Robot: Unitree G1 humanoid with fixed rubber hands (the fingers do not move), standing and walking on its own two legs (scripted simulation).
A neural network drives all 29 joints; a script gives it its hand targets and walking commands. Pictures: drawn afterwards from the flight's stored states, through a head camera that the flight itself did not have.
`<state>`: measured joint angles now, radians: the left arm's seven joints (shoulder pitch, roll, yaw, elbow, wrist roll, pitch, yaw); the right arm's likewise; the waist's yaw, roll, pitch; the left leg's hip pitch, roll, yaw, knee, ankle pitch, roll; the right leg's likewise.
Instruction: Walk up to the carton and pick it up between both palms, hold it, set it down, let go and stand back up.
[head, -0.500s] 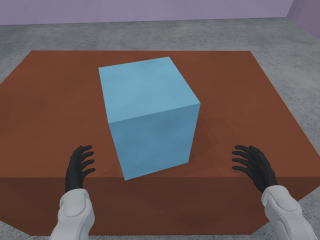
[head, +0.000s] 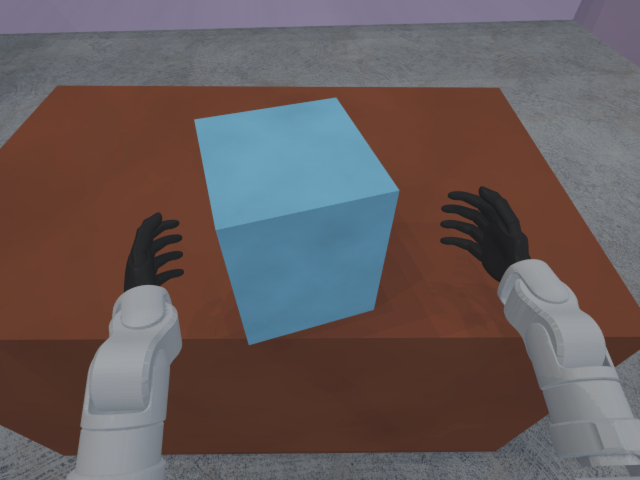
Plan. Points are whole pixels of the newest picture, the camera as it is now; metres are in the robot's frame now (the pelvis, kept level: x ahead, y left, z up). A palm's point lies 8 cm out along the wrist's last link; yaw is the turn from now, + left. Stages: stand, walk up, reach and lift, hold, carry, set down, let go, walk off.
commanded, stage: reach and lift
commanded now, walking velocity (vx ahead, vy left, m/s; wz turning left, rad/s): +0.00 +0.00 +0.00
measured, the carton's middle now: (291, 223) +0.44 +0.04 +0.07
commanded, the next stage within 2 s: none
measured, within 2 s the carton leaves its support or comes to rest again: neither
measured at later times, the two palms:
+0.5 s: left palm (146, 228) +0.35 +0.20 +0.15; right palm (488, 194) +0.39 -0.19 +0.17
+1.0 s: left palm (137, 189) +0.39 +0.21 +0.18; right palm (463, 139) +0.44 -0.17 +0.21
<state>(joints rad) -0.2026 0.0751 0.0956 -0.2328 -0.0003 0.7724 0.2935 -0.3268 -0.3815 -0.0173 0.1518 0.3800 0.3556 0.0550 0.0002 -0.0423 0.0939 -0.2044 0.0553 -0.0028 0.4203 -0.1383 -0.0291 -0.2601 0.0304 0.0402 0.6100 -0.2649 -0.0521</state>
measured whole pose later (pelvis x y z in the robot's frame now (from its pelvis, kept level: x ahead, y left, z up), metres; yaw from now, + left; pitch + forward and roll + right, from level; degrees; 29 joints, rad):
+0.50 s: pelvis +0.00 +0.00 +0.00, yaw +0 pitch -4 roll +3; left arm -0.50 0.13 0.16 0.00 0.00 0.81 0.28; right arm -0.63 -0.41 0.02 0.33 0.44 0.43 0.05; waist 0.01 -0.03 0.11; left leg -0.21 0.06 0.00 0.42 -0.14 -0.03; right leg -0.26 0.03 0.04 0.60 -0.26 -0.05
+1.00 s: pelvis +0.01 +0.00 +0.00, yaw +0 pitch -4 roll +3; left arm -0.73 0.17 0.17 0.30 -0.05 0.71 0.28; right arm -0.93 -0.43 0.10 0.62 0.46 0.43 0.05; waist 0.06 0.00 0.09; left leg -0.21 0.07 0.00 0.42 -0.15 -0.03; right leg -0.26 0.04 0.04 0.59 -0.26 -0.06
